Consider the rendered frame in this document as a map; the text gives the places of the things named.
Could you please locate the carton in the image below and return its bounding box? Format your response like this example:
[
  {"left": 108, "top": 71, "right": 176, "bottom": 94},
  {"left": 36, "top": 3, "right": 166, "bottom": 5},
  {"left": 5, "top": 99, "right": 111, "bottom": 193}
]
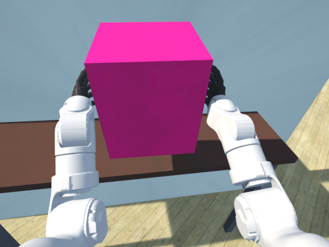
[{"left": 84, "top": 22, "right": 213, "bottom": 159}]

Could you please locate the left robot forearm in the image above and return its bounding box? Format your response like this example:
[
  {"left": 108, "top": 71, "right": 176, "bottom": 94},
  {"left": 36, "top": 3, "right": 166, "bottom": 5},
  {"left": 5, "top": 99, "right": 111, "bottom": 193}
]
[{"left": 46, "top": 96, "right": 99, "bottom": 237}]

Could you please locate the right robot forearm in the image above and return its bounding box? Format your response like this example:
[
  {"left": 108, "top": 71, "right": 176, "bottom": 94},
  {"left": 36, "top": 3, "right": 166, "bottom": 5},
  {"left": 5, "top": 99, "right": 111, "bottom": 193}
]
[{"left": 207, "top": 95, "right": 298, "bottom": 226}]

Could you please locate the robot right upper arm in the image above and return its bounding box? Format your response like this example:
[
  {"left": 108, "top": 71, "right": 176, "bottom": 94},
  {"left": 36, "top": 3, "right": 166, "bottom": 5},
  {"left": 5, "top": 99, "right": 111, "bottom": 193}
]
[{"left": 234, "top": 187, "right": 329, "bottom": 247}]

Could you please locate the left robot hand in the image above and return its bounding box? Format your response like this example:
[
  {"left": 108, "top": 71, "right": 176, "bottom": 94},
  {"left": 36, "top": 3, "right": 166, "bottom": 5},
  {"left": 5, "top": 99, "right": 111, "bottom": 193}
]
[{"left": 72, "top": 69, "right": 95, "bottom": 106}]

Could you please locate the right robot hand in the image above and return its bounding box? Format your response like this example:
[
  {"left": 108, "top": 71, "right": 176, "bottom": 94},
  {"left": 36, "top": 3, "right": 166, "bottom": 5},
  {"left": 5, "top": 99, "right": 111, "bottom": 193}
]
[{"left": 205, "top": 65, "right": 226, "bottom": 107}]

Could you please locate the table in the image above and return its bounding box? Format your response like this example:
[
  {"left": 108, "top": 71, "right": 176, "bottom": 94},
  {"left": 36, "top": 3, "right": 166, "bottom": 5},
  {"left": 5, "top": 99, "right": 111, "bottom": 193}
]
[{"left": 0, "top": 111, "right": 298, "bottom": 247}]

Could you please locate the robot left upper arm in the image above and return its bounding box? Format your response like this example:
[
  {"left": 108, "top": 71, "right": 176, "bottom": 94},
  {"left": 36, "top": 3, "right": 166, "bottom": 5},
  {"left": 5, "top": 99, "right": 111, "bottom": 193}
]
[{"left": 19, "top": 198, "right": 108, "bottom": 247}]

